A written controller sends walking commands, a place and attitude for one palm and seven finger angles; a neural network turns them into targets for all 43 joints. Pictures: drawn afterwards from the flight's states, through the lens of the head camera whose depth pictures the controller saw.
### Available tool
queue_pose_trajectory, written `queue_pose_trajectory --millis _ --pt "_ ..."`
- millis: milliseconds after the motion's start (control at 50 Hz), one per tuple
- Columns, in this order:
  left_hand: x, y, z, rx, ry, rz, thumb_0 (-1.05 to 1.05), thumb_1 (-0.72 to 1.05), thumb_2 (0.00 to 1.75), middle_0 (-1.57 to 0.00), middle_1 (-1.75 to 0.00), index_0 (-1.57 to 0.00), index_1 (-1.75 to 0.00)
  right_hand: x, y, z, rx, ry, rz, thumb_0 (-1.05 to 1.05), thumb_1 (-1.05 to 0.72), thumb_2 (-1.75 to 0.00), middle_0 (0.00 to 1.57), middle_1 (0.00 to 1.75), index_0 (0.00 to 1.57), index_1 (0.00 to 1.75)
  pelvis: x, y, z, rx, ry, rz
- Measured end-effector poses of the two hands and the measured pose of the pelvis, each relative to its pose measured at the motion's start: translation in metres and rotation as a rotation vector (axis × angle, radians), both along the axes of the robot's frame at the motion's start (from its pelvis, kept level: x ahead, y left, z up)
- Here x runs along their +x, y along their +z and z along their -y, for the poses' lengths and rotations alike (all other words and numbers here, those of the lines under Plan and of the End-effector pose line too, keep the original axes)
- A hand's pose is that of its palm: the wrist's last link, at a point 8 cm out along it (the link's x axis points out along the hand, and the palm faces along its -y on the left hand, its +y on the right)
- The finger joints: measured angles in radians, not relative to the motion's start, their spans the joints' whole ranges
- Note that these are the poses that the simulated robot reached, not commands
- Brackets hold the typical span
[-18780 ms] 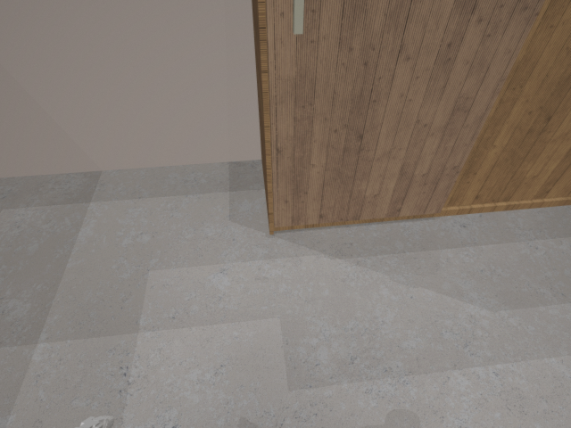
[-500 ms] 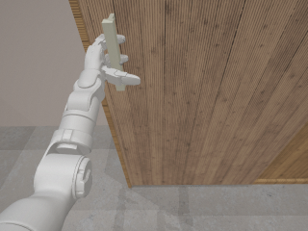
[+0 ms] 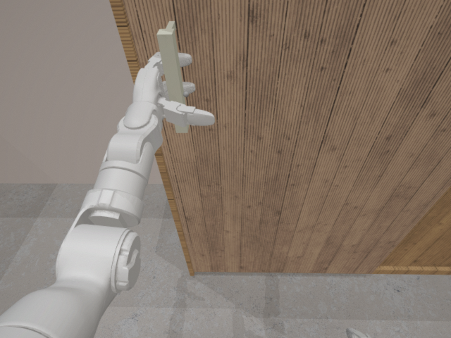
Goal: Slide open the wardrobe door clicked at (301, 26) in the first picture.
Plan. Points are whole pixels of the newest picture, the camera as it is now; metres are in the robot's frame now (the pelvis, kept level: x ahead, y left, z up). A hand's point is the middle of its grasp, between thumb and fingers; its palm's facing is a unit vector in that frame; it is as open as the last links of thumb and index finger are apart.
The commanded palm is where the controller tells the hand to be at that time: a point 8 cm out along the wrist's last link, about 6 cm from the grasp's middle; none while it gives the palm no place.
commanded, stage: slide the fingers in behind the handle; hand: left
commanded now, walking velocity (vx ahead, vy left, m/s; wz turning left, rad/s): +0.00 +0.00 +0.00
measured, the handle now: (177, 80) +0.51 +0.11 +0.22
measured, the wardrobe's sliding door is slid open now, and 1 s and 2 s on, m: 0.00 0.00 0.00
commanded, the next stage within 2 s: grip the handle and tug to test in 0.20 s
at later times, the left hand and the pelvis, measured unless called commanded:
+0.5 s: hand (185, 94) +0.45 +0.08 +0.23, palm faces +0.01 -1.00 +0.00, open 13.2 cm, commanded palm +0.43 +0.13 +0.23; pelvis +0.00 +0.00 +0.00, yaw +0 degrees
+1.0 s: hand (184, 93) +0.46 +0.08 +0.23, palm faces +0.01 -1.00 +0.00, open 5.7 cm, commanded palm +0.43 +0.13 +0.23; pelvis +0.00 +0.00 +0.00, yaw +1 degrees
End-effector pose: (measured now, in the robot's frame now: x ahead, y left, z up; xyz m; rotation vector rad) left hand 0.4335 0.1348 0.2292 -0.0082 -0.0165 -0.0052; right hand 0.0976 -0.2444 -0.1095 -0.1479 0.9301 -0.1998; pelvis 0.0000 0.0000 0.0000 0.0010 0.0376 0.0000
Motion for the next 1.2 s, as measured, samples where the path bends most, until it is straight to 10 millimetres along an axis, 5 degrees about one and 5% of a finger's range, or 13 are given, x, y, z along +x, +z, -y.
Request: queue_pose_trajectory --millis 420,980,1200 --pt "-0.003 0.001 0.000 0.010 0.007 0.000 -0.02 -0.46 0.32 -0.27 -1.21 -0.27 -1.21 -0.001 -0.001 -0.005 0.004 0.000 -0.004 0.01 -0.91 -0.89 0.20 0.30 0.20 0.30 0.000 0.000 -0.003 -0.001 0.001 0.005" --pt "0.000 0.001 -0.003 0.013 0.011 -0.009 0.00 0.68 0.80 -0.41 -1.37 -0.39 -1.37 -0.008 -0.003 -0.003 -0.003 0.010 -0.023 0.01 -0.91 -0.89 0.20 0.30 0.20 0.30 -0.002 -0.001 -0.002 -0.003 0.011 -0.003" --pt "0.000 0.001 -0.002 0.015 0.016 -0.004 0.00 0.70 0.79 -0.39 -1.40 -0.37 -1.40 -0.009 -0.003 -0.002 0.000 0.007 -0.020 0.01 -0.91 -0.89 0.20 0.30 0.20 0.30 -0.002 -0.001 -0.001 -0.002 0.008 -0.003"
